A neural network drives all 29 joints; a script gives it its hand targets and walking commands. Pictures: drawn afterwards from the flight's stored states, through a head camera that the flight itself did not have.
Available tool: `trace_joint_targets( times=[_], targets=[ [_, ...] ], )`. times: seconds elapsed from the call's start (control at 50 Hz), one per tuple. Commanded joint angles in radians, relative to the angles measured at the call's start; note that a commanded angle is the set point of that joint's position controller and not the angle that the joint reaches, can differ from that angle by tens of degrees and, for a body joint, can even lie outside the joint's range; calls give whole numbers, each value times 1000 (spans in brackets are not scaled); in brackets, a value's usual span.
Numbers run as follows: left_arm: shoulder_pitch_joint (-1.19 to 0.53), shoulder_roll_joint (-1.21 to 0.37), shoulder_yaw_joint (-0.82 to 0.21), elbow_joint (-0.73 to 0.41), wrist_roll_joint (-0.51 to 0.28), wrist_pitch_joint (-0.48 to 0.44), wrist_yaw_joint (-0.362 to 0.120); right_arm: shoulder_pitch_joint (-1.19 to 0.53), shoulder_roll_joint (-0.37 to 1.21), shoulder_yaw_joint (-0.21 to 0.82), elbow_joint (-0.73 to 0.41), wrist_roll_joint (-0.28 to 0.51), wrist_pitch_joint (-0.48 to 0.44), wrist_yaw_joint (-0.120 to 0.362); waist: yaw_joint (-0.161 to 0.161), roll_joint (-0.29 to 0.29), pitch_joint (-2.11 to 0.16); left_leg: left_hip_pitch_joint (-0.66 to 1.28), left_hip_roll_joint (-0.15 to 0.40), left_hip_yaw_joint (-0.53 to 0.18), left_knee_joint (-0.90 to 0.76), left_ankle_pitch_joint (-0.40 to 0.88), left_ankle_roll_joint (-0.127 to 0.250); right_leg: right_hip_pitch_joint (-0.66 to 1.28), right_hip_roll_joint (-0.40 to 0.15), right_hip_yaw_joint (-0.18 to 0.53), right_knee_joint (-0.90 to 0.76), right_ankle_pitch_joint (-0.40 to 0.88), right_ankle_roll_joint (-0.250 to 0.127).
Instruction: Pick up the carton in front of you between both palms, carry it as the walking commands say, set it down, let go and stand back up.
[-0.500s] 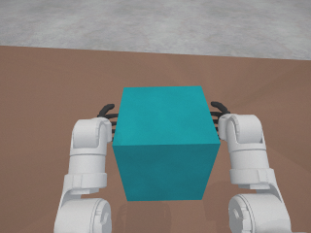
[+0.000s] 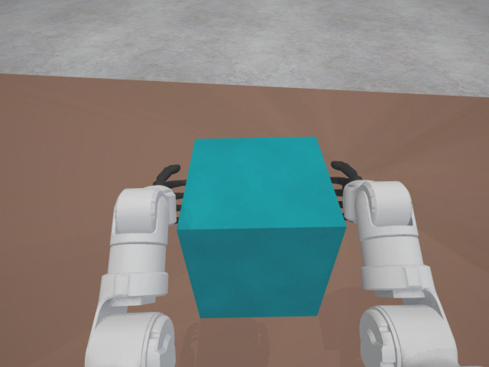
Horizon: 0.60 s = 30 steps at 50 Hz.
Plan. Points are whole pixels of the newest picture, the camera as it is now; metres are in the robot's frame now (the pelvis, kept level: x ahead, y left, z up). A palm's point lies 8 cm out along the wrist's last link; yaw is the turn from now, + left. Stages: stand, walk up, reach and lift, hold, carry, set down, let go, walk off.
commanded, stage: carry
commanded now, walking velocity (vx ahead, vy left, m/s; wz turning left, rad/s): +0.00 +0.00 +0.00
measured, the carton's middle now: (257, 229) +0.35 +0.00 +0.06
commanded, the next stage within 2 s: none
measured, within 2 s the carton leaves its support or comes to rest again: neither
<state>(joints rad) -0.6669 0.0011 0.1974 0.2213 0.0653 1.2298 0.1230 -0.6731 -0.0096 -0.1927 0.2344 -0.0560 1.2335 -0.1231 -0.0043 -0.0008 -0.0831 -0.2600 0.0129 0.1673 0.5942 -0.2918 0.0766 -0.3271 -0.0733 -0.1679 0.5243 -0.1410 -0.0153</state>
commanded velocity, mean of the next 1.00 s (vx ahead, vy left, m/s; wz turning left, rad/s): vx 0.40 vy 0.00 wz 0.00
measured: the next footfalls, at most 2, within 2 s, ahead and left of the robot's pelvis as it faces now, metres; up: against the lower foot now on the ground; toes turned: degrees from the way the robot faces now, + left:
left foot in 0.98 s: +0.41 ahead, +0.07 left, -0.02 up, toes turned +4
right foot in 1.50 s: +0.71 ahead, -0.09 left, -0.05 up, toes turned -6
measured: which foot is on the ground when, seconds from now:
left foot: down 0.00-0.54, up 0.56-0.96, down 0.98-1.00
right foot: down 0.00-1.00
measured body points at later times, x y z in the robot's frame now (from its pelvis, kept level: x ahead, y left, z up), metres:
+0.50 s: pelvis +0.04 -0.01 +0.00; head +0.01 -0.02 +0.45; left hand +0.39 +0.13 +0.12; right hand +0.38 -0.17 +0.11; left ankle -0.03 +0.08 -0.73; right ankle +0.06 -0.11 -0.73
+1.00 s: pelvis +0.26 +0.00 -0.03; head +0.27 +0.01 +0.42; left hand +0.63 +0.16 +0.08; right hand +0.63 -0.15 +0.09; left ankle +0.38 +0.07 -0.76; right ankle +0.08 -0.11 -0.72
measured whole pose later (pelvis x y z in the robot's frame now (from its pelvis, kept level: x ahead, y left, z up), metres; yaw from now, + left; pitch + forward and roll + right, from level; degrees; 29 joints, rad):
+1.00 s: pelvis +0.26 +0.00 -0.03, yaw -1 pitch +4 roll -1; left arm -0.66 0.00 0.20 0.14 0.04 1.19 0.14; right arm -0.67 0.03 -0.23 0.14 -0.08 1.20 -0.14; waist 0.03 -0.01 -0.06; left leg -0.49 0.00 0.14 0.50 0.03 0.09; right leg -0.10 -0.04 -0.12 0.73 -0.50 0.00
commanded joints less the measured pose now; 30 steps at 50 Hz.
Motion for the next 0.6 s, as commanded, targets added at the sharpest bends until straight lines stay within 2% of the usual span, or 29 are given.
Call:
trace_joint_targets(
  times=[0.0, 0.2, 0.22, 0.26, 0.3, 0.32, 0.34, 0.36, 0.38, 0.4, 0.44, 0.48, 0.5, 0.52, 0.54, 0.56, 0.58],
  targets=[
    [-722, -1120, -556, -111, -424, -26, -238, -736, 1126, 548, -131, 430, -33, 242, 0, 2, -360, 81, 144, -137, -88, 328, -17, 170, -107, 114, -34, 234, -30],
    [-722, -1120, -556, -112, -424, -26, -237, -737, 1126, 548, -132, 431, -33, 242, -1, 2, -361, 81, 145, -135, -87, 333, -17, 169, -107, 111, -34, 233, -29],
    [-722, -1121, -556, -113, -425, -26, -237, -737, 1126, 548, -132, 431, -33, 242, -1, 4, -366, 84, 144, -133, -101, 275, -15, 167, -102, 105, -40, 174, -28],
    [-722, -1120, -554, -112, -426, -26, -236, -739, 1128, 548, -131, 430, -34, 242, -1, 24, -342, 80, 148, -143, -128, 97, -2, 120, -83, 83, -19, -28, -26],
    [-703, -1117, -544, -90, -418, -26, -234, -716, 1120, 536, -107, 423, -32, 244, -15, 80, -303, 136, 182, -214, -172, -60, 39, -14, -31, 34, 67, -205, -21],
    [-712, -1115, -544, -91, -417, -26, -236, -715, 1114, 536, -107, 419, -36, 243, -31, 122, -261, 137, 230, -300, -234, -189, 79, -98, 2, 2, 116, -282, -8],
    [-729, -1116, -545, -91, -417, -28, -237, -729, 1114, 535, -113, 420, -39, 243, -41, 137, -215, 152, 276, -373, -280, -234, 114, -175, 18, -5, 152, -319, -6],
    [-743, -1119, -549, -92, -420, -29, -238, -747, 1114, 540, -126, 423, -42, 242, -49, 140, -183, 174, 311, -419, -295, -197, 142, -238, 19, 11, 184, -344, -14],
    [-749, -1121, -552, -91, -423, -29, -240, -759, 1114, 547, -138, 426, -44, 239, -54, 135, -177, 204, 331, -435, -291, -123, 157, -274, 14, 31, 202, -343, -23],
    [-750, -1123, -554, -89, -427, -28, -241, -769, 1114, 555, -153, 431, -47, 235, -57, 123, -191, 237, 336, -427, -281, -59, 160, -289, 13, 43, 206, -322, -31],
    [-735, -1120, -553, -87, -432, -26, -239, -781, 1118, 573, -181, 444, -50, 225, -54, 119, -238, 275, 311, -358, -240, 48, 139, -253, 28, 40, 162, -272, -40],
    [-699, -1117, -544, -79, -430, -24, -236, -778, 1125, 583, -191, 452, -49, 218, -30, 110, -277, 223, 252, -241, -166, 67, 91, -94, 62, 2, 19, -188, -44],
    [-673, -1116, -536, -69, -425, -24, -235, -769, 1130, 585, -183, 454, -47, 217, -4, 84, -306, 120, 208, -152, -88, 36, 50, 92, 72, -17, -84, -116, -49],
    [-666, -1108, -521, -61, -413, -27, -232, -750, 1143, 588, -171, 457, -44, 220, 26, -16, -348, -31, 132, -41, 71, 61, -9, 301, -4, 114, -141, -146, -79],
    [-627, -1086, -504, -45, -394, -31, -229, -765, 1155, 592, -173, 462, -41, 226, 52, -258, -357, -302, 32, 15, 323, -85, -69, 481, -216, 480, -197, -89, -164],
    [-621, -1078, -497, -41, -389, -31, -228, -752, 1151, 588, -141, 455, -41, 229, 57, -276, -323, -502, -24, -57, 455, -311, -62, 567, -302, 638, -216, 53, -239],
    [-658, -1082, -511, -79, -386, -37, -228, -764, 1160, 590, -136, 453, -45, 231, 66, -194, -317, -560, 8, -118, 542, -332, -43, 581, -316, 617, -154, 183, -271]
  ],
)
